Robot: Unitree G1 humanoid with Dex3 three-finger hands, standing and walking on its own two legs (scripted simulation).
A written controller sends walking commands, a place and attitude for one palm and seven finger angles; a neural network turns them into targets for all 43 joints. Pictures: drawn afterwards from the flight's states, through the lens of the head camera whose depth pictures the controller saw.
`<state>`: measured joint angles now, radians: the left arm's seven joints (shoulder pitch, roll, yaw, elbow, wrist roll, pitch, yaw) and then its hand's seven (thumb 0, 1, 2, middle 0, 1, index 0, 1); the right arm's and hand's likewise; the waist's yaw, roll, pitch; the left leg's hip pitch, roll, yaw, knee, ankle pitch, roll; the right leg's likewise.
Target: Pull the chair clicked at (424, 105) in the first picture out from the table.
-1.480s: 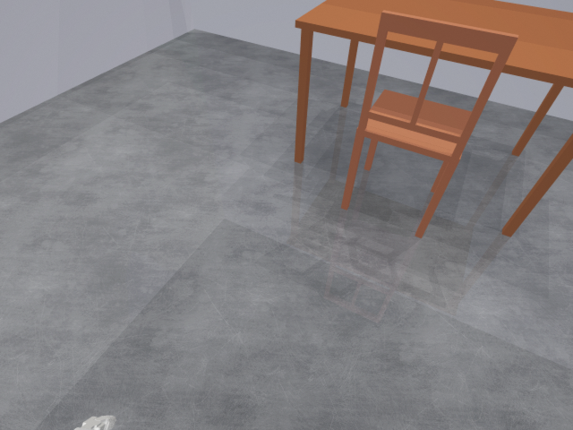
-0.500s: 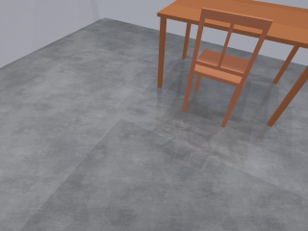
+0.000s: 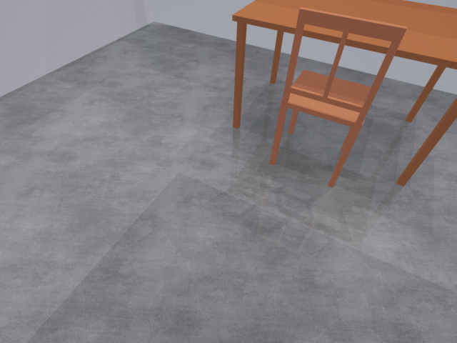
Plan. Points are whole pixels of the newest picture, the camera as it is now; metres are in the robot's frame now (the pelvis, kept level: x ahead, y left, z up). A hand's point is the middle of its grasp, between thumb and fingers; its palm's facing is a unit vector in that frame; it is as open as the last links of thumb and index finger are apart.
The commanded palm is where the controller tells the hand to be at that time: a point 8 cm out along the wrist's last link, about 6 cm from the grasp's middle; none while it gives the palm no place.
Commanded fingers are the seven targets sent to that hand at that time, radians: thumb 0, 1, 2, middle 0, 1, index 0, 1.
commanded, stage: walk to a spot facing it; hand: left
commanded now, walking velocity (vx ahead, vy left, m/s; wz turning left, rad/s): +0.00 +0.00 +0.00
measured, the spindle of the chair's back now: (334, 66) +1.21 -0.39 -0.08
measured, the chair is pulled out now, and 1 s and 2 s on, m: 0.00 0.00 0.00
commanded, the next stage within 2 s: none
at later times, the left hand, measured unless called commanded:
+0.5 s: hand out of the picture +0.09 +0.15 -0.18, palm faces -0.11 -0.97 -0.24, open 7.4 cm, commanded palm none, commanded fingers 0.00 0.90 0.90 -0.20 -0.30 -0.20 -0.30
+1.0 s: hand (176, 278) +0.31 +0.15 -0.21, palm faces -0.33 -0.93 -0.17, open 7.4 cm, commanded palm none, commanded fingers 0.00 0.90 0.90 -0.20 -0.30 -0.20 -0.30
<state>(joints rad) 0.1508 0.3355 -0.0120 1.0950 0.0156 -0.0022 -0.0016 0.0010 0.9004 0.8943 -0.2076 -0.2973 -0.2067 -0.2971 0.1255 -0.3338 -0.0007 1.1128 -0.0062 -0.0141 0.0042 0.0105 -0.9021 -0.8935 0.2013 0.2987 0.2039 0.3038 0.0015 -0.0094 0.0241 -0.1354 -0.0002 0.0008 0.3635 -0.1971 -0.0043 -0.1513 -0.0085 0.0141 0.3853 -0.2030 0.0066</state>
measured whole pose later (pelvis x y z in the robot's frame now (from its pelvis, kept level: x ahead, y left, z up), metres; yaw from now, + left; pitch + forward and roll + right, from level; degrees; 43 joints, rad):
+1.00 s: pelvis +0.29 -0.04 -0.03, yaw -27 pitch +0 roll -1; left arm 0.43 0.19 0.07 1.08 0.02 -0.03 0.01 0.00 0.90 0.89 -0.21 -0.30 -0.20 -0.30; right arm 0.08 -0.14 -0.02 0.91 -0.02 -0.08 0.01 0.01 -0.90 -0.89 0.20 0.30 0.20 0.30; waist 0.06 -0.04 0.05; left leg -0.43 0.05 0.15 0.67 -0.23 0.07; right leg -0.17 0.05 0.12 1.02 -0.49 -0.04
